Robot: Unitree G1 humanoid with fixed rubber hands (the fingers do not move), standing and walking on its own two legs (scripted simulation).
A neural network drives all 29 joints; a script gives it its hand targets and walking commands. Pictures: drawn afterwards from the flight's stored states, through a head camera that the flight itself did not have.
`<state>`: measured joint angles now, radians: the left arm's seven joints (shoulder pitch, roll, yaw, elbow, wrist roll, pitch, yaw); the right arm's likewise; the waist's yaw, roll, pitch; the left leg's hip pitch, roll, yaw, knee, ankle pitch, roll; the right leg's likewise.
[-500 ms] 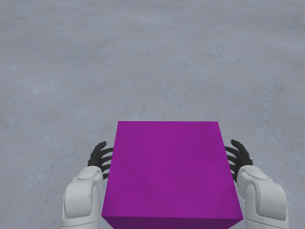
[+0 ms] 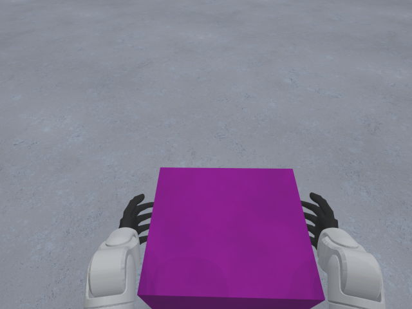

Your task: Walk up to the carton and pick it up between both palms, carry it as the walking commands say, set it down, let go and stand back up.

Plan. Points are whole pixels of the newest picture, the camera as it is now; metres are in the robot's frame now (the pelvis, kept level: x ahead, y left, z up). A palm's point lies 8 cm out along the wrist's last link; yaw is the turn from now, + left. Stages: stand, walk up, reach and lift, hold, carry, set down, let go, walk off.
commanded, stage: carry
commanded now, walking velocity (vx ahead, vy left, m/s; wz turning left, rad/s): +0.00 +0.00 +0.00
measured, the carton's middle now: (224, 246) +0.27 +0.00 -0.01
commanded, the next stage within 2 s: none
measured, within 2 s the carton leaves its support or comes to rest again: neither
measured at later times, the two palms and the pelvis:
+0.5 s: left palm (127, 236) +0.25 +0.18 +0.06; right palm (321, 237) +0.26 -0.17 +0.06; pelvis -0.01 +0.00 +0.00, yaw +0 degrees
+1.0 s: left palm (129, 236) +0.25 +0.17 +0.06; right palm (324, 238) +0.26 -0.18 +0.06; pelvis +0.00 +0.00 +0.00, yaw +0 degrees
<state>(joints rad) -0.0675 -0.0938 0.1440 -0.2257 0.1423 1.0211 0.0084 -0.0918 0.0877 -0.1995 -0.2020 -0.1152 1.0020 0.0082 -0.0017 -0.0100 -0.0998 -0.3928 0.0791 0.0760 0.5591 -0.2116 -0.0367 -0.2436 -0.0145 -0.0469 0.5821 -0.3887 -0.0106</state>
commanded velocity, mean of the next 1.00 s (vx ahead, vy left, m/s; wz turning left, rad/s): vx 0.00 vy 0.00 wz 0.01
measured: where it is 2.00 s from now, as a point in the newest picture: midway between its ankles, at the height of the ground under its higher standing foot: outside the picture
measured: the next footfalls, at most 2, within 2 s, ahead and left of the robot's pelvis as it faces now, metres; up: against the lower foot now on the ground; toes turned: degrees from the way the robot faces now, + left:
left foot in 2.00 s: -0.04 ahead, +0.17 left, +0.00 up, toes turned +32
